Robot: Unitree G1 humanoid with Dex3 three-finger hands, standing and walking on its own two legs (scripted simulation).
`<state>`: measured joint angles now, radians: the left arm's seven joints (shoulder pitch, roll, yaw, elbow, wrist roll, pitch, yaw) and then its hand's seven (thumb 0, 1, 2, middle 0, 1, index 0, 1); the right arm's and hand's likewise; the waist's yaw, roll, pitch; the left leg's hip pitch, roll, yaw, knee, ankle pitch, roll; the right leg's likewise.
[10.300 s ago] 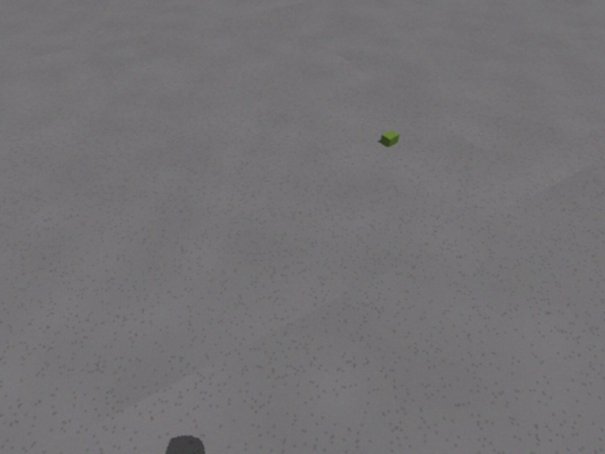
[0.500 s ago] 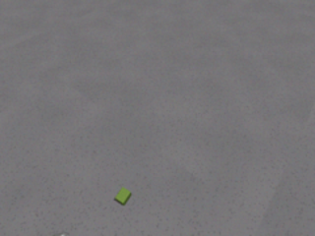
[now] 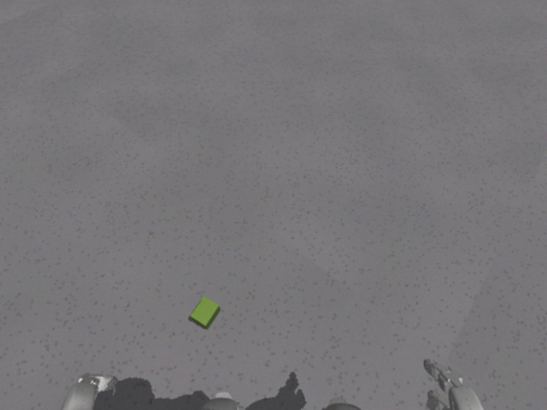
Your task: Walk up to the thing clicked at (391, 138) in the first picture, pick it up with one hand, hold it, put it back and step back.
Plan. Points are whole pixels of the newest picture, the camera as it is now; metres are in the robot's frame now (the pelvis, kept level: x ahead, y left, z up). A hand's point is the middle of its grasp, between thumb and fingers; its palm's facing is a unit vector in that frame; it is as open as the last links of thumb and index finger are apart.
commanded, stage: rise first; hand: left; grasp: from above
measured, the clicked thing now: (205, 312) +0.46 +0.23 -0.70
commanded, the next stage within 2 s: none
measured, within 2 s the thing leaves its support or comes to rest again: neither
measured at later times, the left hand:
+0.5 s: hand out of the picture +0.14 +0.28 -0.23, palm faces -0.16 -0.69 -0.71, open 12.9 cm
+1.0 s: hand (162, 348) +0.29 +0.28 -0.43, palm faces -0.10 -0.36 -0.93, open 13.2 cm
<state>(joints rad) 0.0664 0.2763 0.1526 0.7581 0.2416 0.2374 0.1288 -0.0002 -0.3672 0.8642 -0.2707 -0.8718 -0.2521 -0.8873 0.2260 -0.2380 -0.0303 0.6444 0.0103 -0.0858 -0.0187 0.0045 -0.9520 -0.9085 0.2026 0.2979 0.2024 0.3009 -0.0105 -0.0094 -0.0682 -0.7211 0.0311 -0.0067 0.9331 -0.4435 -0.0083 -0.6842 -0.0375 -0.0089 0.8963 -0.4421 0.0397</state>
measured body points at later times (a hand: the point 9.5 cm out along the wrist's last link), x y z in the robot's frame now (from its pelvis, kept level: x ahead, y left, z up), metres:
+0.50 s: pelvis -0.02 -0.01 -0.07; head +0.10 +0.01 +0.37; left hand +0.15 +0.31 -0.19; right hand +0.16 -0.25 -0.17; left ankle +0.01 +0.12 -0.69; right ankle +0.00 -0.15 -0.69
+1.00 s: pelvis -0.10 -0.01 -0.28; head +0.11 +0.01 +0.12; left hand +0.30 +0.29 -0.38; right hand +0.01 -0.27 -0.42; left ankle +0.00 +0.12 -0.69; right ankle -0.01 -0.15 -0.69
